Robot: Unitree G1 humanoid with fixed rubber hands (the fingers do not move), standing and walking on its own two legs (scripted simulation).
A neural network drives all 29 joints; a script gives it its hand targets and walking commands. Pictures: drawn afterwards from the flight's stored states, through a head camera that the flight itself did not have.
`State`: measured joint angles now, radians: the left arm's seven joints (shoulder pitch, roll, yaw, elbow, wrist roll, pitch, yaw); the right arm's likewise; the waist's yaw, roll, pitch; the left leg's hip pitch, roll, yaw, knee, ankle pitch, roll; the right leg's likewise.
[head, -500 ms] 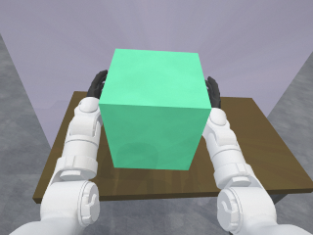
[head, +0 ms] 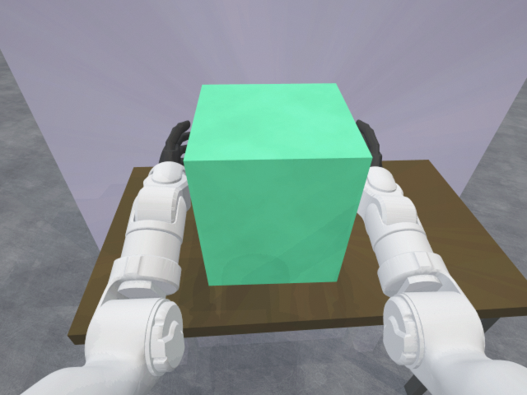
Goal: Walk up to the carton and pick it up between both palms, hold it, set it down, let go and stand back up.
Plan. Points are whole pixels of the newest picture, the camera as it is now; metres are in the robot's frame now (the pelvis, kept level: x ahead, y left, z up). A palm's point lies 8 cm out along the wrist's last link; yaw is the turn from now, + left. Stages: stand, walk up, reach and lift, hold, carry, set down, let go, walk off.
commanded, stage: reach and lift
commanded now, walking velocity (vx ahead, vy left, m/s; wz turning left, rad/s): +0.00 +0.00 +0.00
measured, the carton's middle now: (271, 186) +0.38 -0.02 +0.15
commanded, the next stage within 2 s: hold in 0.94 s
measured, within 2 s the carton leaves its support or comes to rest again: neither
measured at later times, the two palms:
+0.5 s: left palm (156, 176) +0.38 +0.16 +0.18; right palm (351, 162) +0.39 -0.15 +0.19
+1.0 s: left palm (158, 168) +0.37 +0.15 +0.20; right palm (359, 153) +0.39 -0.15 +0.21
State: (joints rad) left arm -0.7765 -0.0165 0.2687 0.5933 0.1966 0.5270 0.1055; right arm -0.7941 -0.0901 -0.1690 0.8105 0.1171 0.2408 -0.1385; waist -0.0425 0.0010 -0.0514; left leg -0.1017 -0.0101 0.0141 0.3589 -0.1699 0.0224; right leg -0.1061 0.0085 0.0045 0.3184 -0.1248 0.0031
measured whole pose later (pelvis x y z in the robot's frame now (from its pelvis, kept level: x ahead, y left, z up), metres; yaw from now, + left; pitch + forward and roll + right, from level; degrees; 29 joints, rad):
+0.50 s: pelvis +0.02 -0.02 +0.00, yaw +5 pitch -6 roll -1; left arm -0.58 0.03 0.24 0.21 0.17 0.67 0.02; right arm -0.69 -0.05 -0.04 0.52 0.23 0.35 -0.24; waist -0.11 -0.03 -0.02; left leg -0.09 0.00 -0.07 0.41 -0.21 -0.01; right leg -0.05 0.02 -0.08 0.32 -0.17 -0.01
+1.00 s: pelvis +0.02 -0.01 +0.00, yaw +2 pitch -7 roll -1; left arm -0.63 -0.04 0.30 0.17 0.23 0.78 0.03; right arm -0.76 -0.10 -0.01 0.55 0.26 0.44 -0.22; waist -0.08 -0.01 -0.01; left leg -0.04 0.01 -0.02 0.38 -0.21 0.01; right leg -0.01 0.02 -0.03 0.30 -0.15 -0.01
